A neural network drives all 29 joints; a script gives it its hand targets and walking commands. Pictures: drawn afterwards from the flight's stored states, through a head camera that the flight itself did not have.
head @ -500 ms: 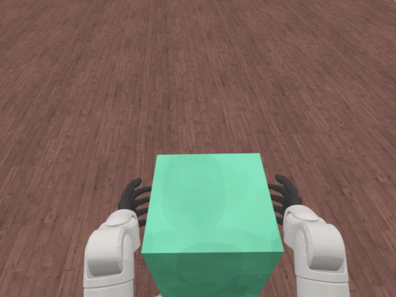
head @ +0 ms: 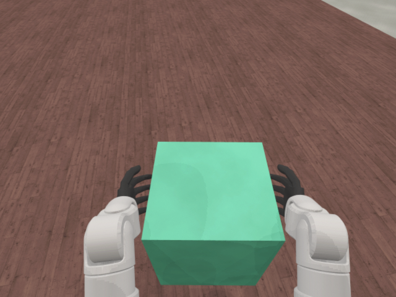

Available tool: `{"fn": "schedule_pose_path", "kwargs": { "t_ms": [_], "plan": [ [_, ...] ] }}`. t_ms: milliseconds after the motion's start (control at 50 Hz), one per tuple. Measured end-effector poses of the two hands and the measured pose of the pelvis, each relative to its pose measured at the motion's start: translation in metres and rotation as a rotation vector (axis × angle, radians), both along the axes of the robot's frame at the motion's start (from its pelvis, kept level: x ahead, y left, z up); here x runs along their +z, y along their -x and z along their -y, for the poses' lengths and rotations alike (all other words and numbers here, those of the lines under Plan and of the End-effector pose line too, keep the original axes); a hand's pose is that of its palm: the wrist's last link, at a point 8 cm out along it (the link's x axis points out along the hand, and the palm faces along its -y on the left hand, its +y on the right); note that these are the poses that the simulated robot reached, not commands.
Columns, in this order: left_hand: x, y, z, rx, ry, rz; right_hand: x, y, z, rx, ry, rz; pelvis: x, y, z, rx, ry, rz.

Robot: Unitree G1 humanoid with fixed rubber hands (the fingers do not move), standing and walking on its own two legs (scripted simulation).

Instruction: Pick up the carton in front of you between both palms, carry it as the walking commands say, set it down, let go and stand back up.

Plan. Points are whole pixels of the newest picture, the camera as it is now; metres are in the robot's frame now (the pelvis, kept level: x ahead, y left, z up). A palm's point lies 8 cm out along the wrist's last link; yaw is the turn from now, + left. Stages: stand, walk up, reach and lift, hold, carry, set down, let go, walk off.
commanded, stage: carry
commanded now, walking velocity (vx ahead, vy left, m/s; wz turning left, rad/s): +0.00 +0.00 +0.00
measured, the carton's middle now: (208, 217) +0.29 +0.00 +0.01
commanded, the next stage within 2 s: hold in 1.94 s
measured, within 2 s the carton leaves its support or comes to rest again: neither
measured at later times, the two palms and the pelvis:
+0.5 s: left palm (144, 210) +0.29 +0.13 +0.04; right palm (290, 209) +0.29 -0.17 +0.04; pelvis +0.02 -0.01 -0.01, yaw -1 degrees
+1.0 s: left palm (144, 222) +0.26 +0.13 +0.04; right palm (295, 221) +0.26 -0.17 +0.04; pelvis -0.02 -0.02 +0.00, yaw -1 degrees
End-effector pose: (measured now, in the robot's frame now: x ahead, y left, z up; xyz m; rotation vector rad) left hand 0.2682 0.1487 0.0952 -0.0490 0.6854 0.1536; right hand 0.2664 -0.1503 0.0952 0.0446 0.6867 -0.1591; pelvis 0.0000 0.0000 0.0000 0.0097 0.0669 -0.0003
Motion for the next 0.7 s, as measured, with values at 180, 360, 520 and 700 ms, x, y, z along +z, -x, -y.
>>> {"fn": "schedule_pose_path", "kwargs": {
  "t_ms": [180,360,520,700],
  "plan": [
    [-0.017,-0.026,0.01,-0.019,-0.028,-0.045,-0.018,-0.024,0.009,0.003,0.014,-0.046,-0.002,-0.029,0.007,-0.007,0.003,-0.008],
    [-0.042,-0.029,0.016,-0.041,-0.049,-0.046,-0.042,-0.027,0.015,0.019,0.041,-0.048,-0.006,-0.03,0.012,-0.011,0.003,-0.006],
    [-0.058,-0.022,0.017,-0.063,-0.075,-0.028,-0.057,-0.02,0.017,0.037,0.069,-0.03,-0.008,-0.019,0.014,-0.011,0.003,0.012],
    [-0.066,-0.02,0.018,-0.072,-0.09,0.001,-0.065,-0.018,0.017,0.048,0.089,-0.001,-0.005,0.001,0.014,-0.01,0.006,0.032]
  ]
}}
